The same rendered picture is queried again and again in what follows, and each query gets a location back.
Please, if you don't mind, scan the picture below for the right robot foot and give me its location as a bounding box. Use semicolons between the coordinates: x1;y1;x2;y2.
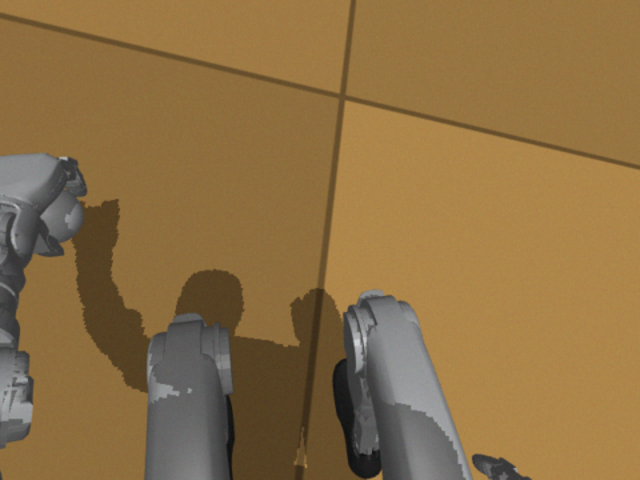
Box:
333;358;382;479

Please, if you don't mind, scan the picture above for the left robot hand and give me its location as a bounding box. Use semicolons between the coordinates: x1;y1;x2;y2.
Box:
0;153;87;257

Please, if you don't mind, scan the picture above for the left robot arm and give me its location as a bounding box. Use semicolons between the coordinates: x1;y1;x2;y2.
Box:
0;196;41;480

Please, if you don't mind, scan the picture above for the ball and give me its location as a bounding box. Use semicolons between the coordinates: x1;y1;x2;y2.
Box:
40;189;84;243

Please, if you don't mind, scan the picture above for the right robot hand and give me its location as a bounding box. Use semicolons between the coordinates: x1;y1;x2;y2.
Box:
472;454;532;480

